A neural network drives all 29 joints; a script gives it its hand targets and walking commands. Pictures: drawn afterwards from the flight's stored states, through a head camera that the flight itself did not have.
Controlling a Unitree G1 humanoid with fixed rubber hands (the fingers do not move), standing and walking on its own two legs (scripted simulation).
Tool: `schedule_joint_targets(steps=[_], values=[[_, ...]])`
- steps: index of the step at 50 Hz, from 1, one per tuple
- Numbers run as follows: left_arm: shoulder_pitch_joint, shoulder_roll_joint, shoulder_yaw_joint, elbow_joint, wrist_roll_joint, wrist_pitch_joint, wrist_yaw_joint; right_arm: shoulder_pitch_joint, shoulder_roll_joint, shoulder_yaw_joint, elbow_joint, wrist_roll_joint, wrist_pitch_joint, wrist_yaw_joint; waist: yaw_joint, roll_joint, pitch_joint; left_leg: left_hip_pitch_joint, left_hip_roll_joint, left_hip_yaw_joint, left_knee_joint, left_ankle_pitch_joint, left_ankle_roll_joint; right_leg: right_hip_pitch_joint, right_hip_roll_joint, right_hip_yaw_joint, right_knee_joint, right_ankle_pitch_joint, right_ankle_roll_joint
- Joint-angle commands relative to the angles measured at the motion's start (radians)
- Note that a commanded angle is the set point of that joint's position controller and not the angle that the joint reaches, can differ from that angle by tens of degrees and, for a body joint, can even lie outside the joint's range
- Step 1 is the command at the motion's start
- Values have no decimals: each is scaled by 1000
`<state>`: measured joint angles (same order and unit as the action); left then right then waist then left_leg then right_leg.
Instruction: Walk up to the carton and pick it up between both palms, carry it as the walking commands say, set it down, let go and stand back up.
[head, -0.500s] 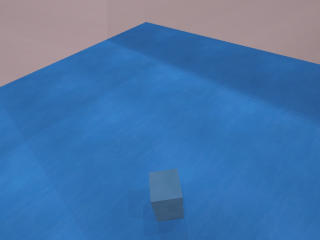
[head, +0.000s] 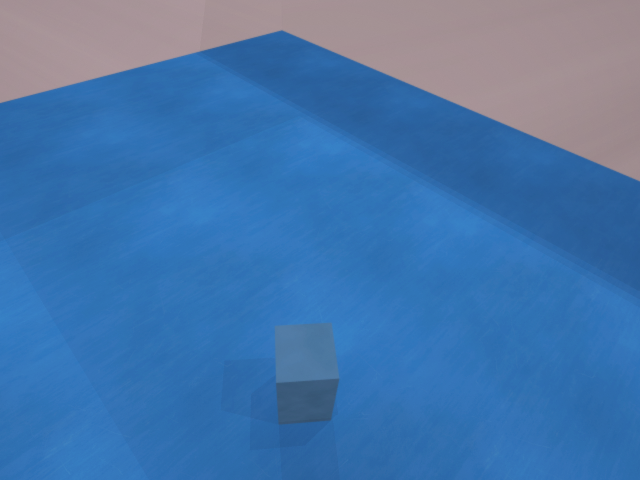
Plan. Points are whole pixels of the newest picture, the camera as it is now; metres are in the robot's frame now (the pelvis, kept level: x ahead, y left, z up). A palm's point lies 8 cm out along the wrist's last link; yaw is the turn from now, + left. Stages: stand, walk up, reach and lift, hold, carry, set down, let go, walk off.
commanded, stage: walk up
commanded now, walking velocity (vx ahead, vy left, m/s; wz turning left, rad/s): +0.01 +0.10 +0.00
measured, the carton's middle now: (304, 375) +0.56 +0.02 -0.63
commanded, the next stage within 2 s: none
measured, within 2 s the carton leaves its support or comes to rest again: neither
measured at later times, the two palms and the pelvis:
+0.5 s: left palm out of the picture +0.04 +0.25 -0.16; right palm out of the picture +0.00 -0.21 -0.15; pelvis +0.03 +0.02 -0.01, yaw +1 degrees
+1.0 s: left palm out of the picture +0.02 +0.33 -0.16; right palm out of the picture +0.04 -0.12 -0.13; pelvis +0.02 +0.10 +0.00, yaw +1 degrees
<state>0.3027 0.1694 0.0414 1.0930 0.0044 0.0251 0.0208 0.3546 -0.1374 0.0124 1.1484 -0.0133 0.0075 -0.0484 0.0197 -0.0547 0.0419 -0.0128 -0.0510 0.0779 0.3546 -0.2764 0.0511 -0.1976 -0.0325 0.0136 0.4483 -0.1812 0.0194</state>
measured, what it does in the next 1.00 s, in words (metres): steps to the left: left foot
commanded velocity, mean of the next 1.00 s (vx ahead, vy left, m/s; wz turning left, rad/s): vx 0.00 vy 0.05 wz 0.00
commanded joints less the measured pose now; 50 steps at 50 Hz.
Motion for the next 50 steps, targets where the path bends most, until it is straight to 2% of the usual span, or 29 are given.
schedule_joint_targets(steps=[1,5,9,12,13,16,18,21,22,23,24,25,26,27,29,30,31,32,33,34,35,36,38,39,41,43,46,48,50], values=[[17,79,5,-63,15,-10,12,18,-156,-35,-34,-3,14,-7,-2,159,197,-274,132,-153,-172,-191,-3,-38,-62,42,-5,-53,-8],[42,103,14,-60,26,-10,21,51,-127,-31,-46,-1,20,-1,-9,23,183,-235,102,-141,-72,-145,2,-118,-94,90,-66,-159,-13],[5,92,18,-63,24,-11,26,97,-110,-36,-45,-4,12,-3,-31,-83,102,-104,111,-136,-19,58,4,-167,-117,107,-52,-50,-10],[-7,31,2,-52,8,-9,25,118,-102,-29,-33,-2,-10,-8,-25,-9,29,-62,160,-169,-29,278,4,-104,-52,15,52,83,12],[6,25,-6,-28,-4,-10,27,109,-95,-23,-38,-1,-22,-6,-22,-21,3,-52,179,-167,-27,391,8,-62,-40,1,53,115,12],[16,39,-8,-5,-20,-7,27,94,-117,-35,-35,-8,-34,-8,-15,37,-7,-30,183,-139,1,628,2,-17,-40,-21,54,158,15],[-2,56,-6,-14,-24,-7,30,103,-130,-48,-32,-12,-30,-14,-19,71,-17,-21,165,-108,22,654,2,-19,-58,-27,81,210,3],[6,131,18,-63,-2,-14,42,69,-169,-75,-40,-24,0,-16,10,143,-36,-94,112,-53,119,565,3,8,-146,26,130,353,-35],[53,164,29,-52,3,-12,50,39,-168,-78,-55,-23,9,-13,33,117,-51,-174,93,-45,193,481,-11,77,-190,80,137,429,-72],[108,198,37,-40,3,-11,56,23,-162,-81,-80,-14,14,-14,53,49,-72,-230,59,-38,288,302,-27,115,-271,181,91,516,-128],[147,220,45,-33,0,-9,62,-16,-131,-82,-106,-7,21,-10,77,-35,-53,-301,3,-29,431,34,-54,111,-374,295,25,614,-215],[163,239,48,-36,0,-9,70,-38,-110,-83,-122,-6,28,-6,93,-106,-35,-387,-12,-70,575,-323,-63,107,-451,404,-42,680,-284],[145,245,53,-49,10,-13,73,-67,-103,-80,-148,-4,34,-1,87,-123,-32,-408,34,-130,653,-361,-50,60,-461,426,-74,611,-301],[84,216,42,-64,12,-13,67,-43,-87,-72,-153,-5,31,4,54,-102,-16,-363,65,-144,600,-332,-50,-25,-406,357,-90,457,-267],[-21,193,39,-92,21,-10,64,12,-85,-65,-149,-6,26,18,4,-153,6,-287,84,-129,462,-248,-69,-119,-333,262,-111,295,-188],[-102,172,36,-107,36,-8,55,72,-75,-60,-131,-4,23,21,-45,-184,-9,-176,81,-112,310,-143,-75,-179,-272,177,-93,229,-118],[-140,147,31,-101,31,-4,45,154,-53,-49,-95,-2,10,18,-84,-193,-22,-45,64,-61,77,64,-89,-207,-182,65,-44,96,-39],[-93,98,29,-80,28,3,34,207,-98,-54,-68,-5,-2,4,-91,-70,9,-10,116,-131,-96,173,-103,-209,-101,4,79,-83,13],[-45,38,20,-79,43,10,20,204,-205,-68,-76,-28,-10,-2,-91,247,19,-11,294,-349,-103,457,-54,-282,3,-95,278,-313,51],[-44,30,22,-53,20,25,26,143,-228,-64,-115,-31,-23,3,-81,211,9,-44,397,-423,-70,671,15,-265,21,-46,350,-377,43],[6,62,29,-28,6,36,22,71,-220,-62,-140,-25,-29,5,-46,193,-22,-81,406,-389,-69,643,77,-213,-8,-8,391,-374,43],[16,71,28,-24,11,37,16,4,-210,-53,-140,-28,-29,8,-21,191,16,-171,360,-315,-52,540,115,-154,-35,0,387,-324,45],[10,61,14,-15,15,40,12,-62,-153,-26,-143,-36,-31,3,-2,155,52,-180,299,-279,-60,483,111,-150,-28,-12,387,-300,40],[11,55,15,0,14,42,10,-76,-156,-20,-148,-26,-31,0,4,178,54,-177,291,-260,-66,497,101,-126,-18,-15,376,-288,30],[18,45,15,17,18,47,13,-68,-167,-21,-150,-17,-34,1,-1,171,31,-140,292,-246,-80,549,92,-111,-5,-32,331,-239,25],[0,42,10,12,15,43,16,-45,-150,-17,-125,-8,-36,3,-16,209,38,-122,278,-228,-70,557,84,-82,3,-50,240,-219,22],[-25,51,8,9,12,34,18,-13,-123,-13,-96,-4,-33,-2,-37,217,32,-61,277,-262,-66,498,79,-62,23,-47,109,-207,13],[-13,36,6,22,14,31,17,-17,-121,-9,-77,1,-32,1,-28,171,24,-93,271,-271,-79,367,76,16,14,-31,7,-124,5],[14,43,3,37,14,18,21,-45,-121,-12,-69,6,-33,4,-4,94,15,-145,234,-252,-70,233,54,130,-28,2,-104,59,-5]])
